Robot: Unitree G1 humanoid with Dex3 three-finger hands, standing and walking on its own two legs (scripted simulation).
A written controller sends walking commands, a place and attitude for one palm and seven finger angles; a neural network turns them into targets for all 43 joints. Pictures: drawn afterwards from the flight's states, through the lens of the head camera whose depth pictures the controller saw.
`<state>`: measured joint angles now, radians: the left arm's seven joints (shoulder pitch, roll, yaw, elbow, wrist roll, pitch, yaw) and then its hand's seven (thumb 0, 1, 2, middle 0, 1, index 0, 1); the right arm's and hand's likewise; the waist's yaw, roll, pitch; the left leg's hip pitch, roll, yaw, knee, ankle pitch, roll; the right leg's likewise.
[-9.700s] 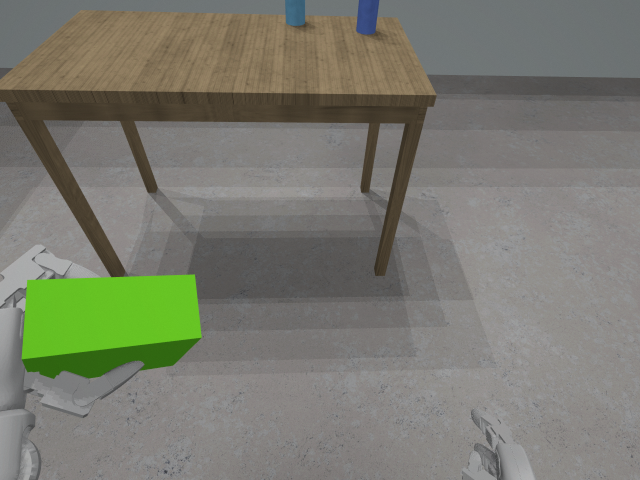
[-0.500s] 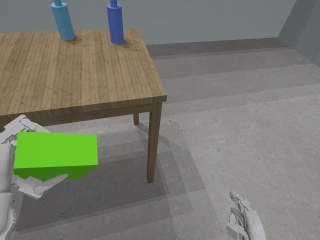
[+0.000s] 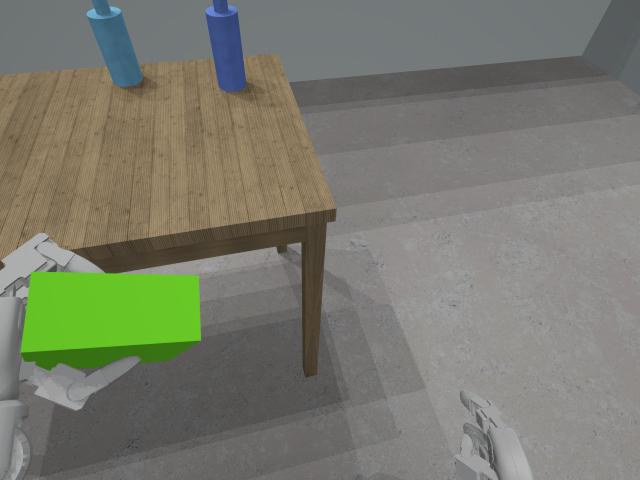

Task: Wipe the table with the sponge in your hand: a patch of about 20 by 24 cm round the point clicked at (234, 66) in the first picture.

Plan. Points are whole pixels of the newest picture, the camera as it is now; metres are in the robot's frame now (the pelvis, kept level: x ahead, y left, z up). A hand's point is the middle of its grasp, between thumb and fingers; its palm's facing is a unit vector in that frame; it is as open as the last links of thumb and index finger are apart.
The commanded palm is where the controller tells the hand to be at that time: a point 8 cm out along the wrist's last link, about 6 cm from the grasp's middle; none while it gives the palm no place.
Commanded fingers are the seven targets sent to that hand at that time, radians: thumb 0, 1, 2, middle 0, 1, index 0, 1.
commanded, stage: shuffle to correct the standing spot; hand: left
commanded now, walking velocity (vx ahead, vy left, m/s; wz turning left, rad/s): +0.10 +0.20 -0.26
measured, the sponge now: (138, 323) +0.23 +0.20 +0.13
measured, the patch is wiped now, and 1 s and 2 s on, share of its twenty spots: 0.00 0.00 0.00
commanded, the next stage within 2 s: none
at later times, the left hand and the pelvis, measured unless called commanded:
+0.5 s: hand (91, 254) +0.29 +0.26 +0.16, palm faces +0.27 -0.86 -0.44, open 10.3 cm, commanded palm +0.24 +0.32 +0.18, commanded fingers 0.00 0.10 1.30 -1.20 -1.60 -1.20 -1.60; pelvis +0.06 +0.05 -0.02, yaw -6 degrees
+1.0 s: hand (24, 231) +0.32 +0.35 +0.15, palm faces +0.26 -0.82 -0.51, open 10.3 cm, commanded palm +0.27 +0.39 +0.18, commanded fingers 0.00 0.10 1.30 -1.20 -1.60 -1.20 -1.60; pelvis +0.07 +0.14 -0.01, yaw -8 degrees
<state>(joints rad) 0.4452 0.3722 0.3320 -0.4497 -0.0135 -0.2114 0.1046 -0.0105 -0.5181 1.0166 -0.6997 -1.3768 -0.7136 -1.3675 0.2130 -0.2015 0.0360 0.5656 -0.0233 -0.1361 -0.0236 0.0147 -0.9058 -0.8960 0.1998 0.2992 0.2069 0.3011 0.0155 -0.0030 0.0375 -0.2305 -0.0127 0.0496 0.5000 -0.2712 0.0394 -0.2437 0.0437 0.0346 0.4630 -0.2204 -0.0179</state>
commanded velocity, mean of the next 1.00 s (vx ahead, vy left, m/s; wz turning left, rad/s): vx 0.05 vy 0.20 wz -0.12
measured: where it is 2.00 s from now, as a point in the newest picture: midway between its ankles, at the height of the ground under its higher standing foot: outside the picture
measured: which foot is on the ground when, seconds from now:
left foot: down 0.00-0.32, up 0.34-0.46, down 0.48-0.68, up 0.70-0.98, down 1.00-1.00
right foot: down 0.00-0.50, up 0.52-0.64, down 0.66-1.00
